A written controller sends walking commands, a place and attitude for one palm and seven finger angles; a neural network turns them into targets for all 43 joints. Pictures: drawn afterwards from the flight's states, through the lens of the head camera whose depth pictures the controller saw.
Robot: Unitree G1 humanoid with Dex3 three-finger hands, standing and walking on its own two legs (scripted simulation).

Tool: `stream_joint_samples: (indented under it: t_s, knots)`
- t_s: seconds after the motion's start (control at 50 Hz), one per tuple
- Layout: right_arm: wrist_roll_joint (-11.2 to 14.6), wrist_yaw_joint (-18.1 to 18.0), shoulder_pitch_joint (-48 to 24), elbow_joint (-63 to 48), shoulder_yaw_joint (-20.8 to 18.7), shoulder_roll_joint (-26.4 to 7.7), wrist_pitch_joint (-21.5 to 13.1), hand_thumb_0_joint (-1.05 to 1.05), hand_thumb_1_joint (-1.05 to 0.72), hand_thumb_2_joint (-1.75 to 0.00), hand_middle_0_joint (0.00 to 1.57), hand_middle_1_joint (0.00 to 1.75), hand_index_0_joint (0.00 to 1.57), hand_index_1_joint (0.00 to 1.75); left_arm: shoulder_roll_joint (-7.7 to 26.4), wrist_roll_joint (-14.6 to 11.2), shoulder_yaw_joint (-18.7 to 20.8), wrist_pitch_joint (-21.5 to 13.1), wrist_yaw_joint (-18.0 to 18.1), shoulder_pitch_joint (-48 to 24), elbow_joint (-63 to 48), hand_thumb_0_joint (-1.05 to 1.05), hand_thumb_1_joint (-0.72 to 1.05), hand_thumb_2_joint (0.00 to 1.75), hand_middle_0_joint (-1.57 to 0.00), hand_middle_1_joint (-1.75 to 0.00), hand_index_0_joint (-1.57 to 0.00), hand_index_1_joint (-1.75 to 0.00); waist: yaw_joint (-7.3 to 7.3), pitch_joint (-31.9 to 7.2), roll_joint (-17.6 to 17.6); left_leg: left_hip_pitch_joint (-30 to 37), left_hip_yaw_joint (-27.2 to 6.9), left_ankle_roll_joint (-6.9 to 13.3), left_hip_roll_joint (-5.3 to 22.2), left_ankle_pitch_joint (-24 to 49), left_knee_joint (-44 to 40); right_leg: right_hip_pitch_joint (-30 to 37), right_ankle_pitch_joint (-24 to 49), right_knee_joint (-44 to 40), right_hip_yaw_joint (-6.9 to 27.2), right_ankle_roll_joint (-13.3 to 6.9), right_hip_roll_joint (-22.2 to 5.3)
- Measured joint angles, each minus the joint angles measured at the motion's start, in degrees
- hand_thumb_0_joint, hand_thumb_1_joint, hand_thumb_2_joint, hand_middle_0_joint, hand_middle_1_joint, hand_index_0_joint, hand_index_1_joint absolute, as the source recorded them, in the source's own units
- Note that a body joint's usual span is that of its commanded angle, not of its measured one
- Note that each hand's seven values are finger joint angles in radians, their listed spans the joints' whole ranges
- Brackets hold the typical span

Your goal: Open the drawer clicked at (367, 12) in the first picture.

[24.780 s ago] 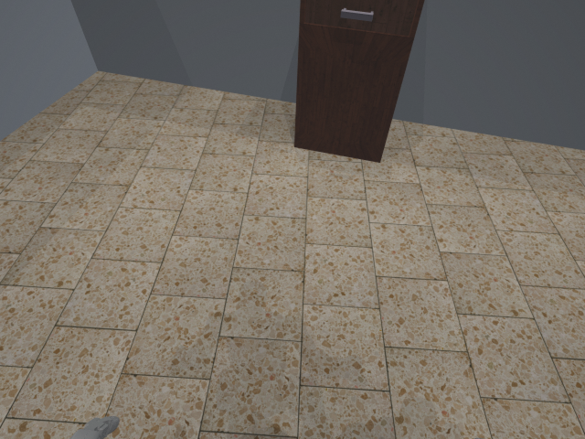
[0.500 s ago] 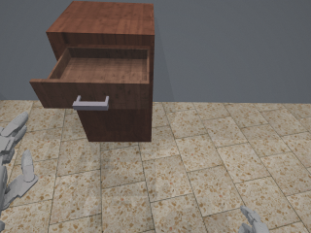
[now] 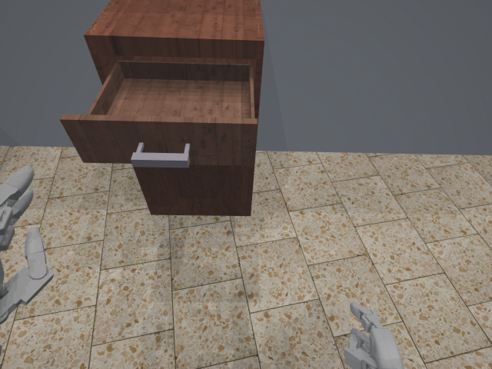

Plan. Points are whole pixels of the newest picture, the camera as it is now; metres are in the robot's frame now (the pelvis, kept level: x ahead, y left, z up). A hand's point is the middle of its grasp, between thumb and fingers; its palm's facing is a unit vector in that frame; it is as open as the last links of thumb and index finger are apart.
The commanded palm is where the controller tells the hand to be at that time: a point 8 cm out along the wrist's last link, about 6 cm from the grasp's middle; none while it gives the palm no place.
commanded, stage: stop stepping back and stand still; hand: left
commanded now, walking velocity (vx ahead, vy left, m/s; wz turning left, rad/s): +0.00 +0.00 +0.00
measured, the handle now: (162, 153) +0.57 +0.23 -0.03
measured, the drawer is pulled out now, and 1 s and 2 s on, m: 0.29 0.29 0.29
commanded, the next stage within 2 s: let the arm hang, fingers relaxed in 0.76 s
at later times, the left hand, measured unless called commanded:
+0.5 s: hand (19, 314) +0.15 +0.24 +0.16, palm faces +0.35 -0.84 -0.42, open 7.4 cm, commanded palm +0.09 +0.29 +0.18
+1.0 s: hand (84, 353) +0.15 +0.25 -0.04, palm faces +0.08 -0.89 -0.45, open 7.4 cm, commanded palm none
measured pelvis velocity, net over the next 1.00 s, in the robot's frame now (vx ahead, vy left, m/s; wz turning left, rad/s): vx -0.04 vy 0.01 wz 0.00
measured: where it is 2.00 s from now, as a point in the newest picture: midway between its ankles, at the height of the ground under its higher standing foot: outside the picture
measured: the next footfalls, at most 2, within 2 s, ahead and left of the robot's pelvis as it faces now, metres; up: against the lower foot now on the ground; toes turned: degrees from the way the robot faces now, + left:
none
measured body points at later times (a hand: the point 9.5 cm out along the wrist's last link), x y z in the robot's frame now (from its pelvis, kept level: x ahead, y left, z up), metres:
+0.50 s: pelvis -0.04 +0.01 +0.00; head -0.03 +0.02 +0.45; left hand +0.13 +0.29 +0.18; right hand +0.13 -0.22 -0.08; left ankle -0.03 +0.10 -0.74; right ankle +0.01 -0.10 -0.74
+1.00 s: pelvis -0.04 +0.01 -0.01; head -0.02 -0.01 +0.44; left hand +0.14 +0.30 -0.01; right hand +0.11 -0.24 -0.12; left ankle -0.03 +0.10 -0.74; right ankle +0.01 -0.10 -0.74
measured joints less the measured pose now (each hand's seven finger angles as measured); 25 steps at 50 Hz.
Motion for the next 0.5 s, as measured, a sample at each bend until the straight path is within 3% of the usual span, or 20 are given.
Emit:
stream_joint_samples:
  t_s: [0.24,0.5]
  knots:
    - [-0.1,-0.7,0.9,-0.4,-1.2,-2.1,-0.1,0.02,-0.90,-0.90,0.20,0.30,0.20,0.30,-1.1,-0.2,-0.6,0.1,-0.1,0.7,0.4,0.01,0.88,0.90,-0.21,-0.30,-0.21,-0.30,0.33,-0.1,-0.2,-0.8,0.2,0.8,-0.6,2.3,-1.3,-0.4,2.9,-2.1,0.2,0.6,-0.5]
    - [-0.6,-0.8,1.7,0.3,-1.1,-1.9,-1.0,0.02,-0.90,-0.90,0.20,0.30,0.20,0.30,-2.0,0.4,-1.3,0.0,0.4,-0.7,1.7,0.01,0.88,0.90,-0.21,-0.30,-0.21,-0.30,0.54,-0.3,-0.1,-2.0,0.1,0.8,-0.3,4.2,-1.8,-0.6,5.7,-4.5,0.0,0.5,-0.2]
